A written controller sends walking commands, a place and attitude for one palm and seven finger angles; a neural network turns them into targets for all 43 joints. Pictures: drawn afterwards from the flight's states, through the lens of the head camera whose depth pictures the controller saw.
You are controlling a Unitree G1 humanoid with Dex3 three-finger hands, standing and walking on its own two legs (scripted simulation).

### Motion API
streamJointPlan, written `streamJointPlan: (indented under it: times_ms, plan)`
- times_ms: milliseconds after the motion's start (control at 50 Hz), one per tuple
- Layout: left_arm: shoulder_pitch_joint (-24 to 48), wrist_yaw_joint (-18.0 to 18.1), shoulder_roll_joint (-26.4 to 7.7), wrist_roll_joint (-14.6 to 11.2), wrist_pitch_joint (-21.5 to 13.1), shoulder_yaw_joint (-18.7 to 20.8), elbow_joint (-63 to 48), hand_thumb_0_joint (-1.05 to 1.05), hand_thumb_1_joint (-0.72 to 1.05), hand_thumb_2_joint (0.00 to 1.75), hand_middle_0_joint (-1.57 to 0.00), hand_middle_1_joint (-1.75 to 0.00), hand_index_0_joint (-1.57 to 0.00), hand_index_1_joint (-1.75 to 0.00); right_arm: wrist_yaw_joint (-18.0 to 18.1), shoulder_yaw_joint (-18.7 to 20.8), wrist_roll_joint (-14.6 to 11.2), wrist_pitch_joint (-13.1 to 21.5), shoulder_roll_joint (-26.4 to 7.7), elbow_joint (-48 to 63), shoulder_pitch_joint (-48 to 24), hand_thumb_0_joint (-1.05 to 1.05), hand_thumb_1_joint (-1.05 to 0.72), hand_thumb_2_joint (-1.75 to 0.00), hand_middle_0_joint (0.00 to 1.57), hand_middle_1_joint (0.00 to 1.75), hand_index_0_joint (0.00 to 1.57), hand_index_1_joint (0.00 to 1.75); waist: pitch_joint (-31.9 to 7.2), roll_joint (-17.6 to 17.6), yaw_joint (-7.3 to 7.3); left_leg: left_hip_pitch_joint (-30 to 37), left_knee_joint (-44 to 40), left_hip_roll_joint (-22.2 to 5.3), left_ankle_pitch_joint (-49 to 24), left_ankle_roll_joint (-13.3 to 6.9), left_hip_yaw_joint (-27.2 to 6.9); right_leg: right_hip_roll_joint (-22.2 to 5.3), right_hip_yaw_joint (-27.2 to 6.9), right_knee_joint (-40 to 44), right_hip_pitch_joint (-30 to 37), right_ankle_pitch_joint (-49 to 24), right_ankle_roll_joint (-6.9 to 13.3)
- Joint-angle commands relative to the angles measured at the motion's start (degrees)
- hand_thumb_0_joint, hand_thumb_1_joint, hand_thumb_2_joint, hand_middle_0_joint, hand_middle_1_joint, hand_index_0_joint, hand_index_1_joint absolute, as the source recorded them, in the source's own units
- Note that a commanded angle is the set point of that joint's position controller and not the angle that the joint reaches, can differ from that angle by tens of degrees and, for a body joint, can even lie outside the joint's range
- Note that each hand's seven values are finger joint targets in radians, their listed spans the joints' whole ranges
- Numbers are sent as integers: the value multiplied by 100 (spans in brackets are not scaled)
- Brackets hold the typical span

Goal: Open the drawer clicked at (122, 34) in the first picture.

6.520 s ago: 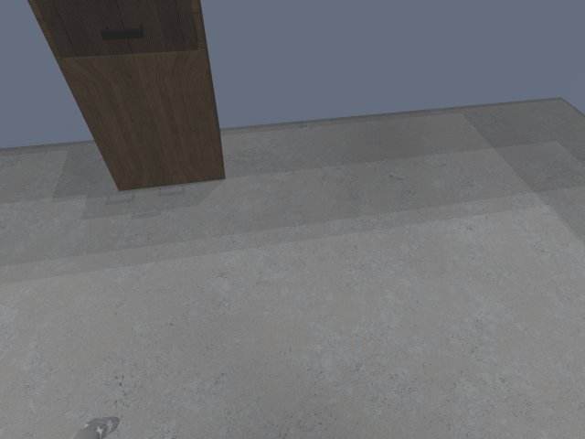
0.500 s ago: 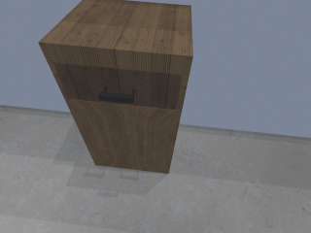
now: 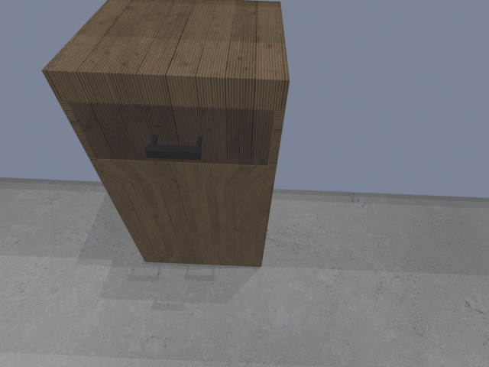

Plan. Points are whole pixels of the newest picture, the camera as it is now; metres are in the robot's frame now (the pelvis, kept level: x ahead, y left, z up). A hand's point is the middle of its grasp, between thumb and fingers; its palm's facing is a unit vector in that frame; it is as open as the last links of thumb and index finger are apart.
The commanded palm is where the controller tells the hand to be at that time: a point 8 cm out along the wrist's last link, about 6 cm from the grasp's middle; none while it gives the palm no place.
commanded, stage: look again from close up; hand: left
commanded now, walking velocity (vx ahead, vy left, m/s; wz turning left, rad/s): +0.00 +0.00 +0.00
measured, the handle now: (175, 145) +0.60 +0.20 -0.03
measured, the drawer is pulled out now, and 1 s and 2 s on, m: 0.00 0.00 0.00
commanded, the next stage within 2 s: shuffle to correct the standing spot in 0.32 s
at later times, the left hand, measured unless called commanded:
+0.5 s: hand out of the picture -0.04 +0.14 -0.17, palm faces +0.04 -0.98 -0.17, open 7.4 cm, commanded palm none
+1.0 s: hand out of the picture +0.02 +0.13 -0.17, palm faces +0.14 -0.97 -0.18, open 7.4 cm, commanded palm none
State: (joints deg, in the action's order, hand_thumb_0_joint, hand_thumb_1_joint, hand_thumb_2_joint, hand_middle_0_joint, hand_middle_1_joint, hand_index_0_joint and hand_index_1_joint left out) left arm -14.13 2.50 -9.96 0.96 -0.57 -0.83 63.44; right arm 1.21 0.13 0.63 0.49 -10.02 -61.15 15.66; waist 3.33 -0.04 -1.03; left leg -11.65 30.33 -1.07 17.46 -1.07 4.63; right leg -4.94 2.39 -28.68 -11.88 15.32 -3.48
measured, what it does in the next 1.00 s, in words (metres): lifts its left foot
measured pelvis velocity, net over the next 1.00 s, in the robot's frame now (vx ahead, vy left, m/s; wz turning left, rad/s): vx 0.05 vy -0.02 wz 0.04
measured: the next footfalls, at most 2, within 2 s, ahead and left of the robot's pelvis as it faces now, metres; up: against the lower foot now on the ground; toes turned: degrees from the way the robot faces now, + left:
left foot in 1.16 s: +0.20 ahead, +0.11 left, +0.00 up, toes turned +8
right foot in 1.48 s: +0.11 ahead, -0.11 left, +0.00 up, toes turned -4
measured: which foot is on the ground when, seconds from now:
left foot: down 0.00-0.90, up 0.92-1.00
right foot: down 0.00-1.00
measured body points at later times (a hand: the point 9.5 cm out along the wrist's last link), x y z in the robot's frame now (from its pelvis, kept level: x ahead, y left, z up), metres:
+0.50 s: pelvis -0.03 -0.02 +0.00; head -0.04 -0.02 +0.45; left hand -0.04 +0.19 -0.16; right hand -0.03 -0.24 -0.16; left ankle -0.01 +0.10 -0.74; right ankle +0.00 -0.16 -0.74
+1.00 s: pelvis +0.05 -0.02 +0.00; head +0.05 -0.03 +0.45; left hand +0.01 +0.19 -0.16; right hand +0.03 -0.23 -0.17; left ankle +0.01 +0.08 -0.69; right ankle +0.00 -0.15 -0.74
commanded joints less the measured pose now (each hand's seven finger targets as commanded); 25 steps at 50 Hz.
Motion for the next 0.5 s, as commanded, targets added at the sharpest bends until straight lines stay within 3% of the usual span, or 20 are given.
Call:
streamJointPlan:
  times_ms: [0, 60, 160, 400, 480]
  plan:
    - [-354, -22, -552, -13, -24, 118, -286, 0, 90, 90, -20, -30, -20, -30, 22, 63, 23, 103, -613, 369, 269, 0, -90, -90, 20, 30, 20, 30, -299, 182, 92, -183, -518, -596, -1693, -111, -568, -117, -57, 115, 202, -707, 444]
    - [-379, -44, -524, -3, 12, 117, -293, 0, 90, 90, -20, -30, -20, -30, 8, 47, 24, 77, -555, 348, 337, 0, -90, -90, 20, 30, 20, 30, 205, 146, 106, -550, -778, -551, -886, -111, -609, -92, -71, 219, 37, -377, 442]
    - [-479, -63, -482, -2, 27, 134, -334, 0, 90, 90, -20, -30, -20, -30, -3, 59, 22, 58, -529, 311, 450, 0, -90, -90, 20, 30, 20, 30, 392, -17, 114, -764, -1060, -500, 90, -109, -687, -53, -107, 338, -36, -70, 436]
    - [-708, -73, -346, 6, -33, 178, -309, 0, 90, 90, -20, -30, -20, -30, 0, 70, 17, 55, -340, 158, 593, 0, -90, -90, 20, 30, 20, 30, 243, -138, 90, -491, -954, -405, 105, -62, -509, -131, -302, 651, -292, 162, 450]
    - [-857, -112, -395, 56, -5, 247, -306, 0, 90, 90, -20, -30, -20, -30, -31, 113, 77, -10, -397, 133, 688, 0, -90, -90, 20, 30, 20, 30, 404, -81, 105, -690, -867, -334, 1358, -112, -476, -91, -387, 736, -597, 1775, 537]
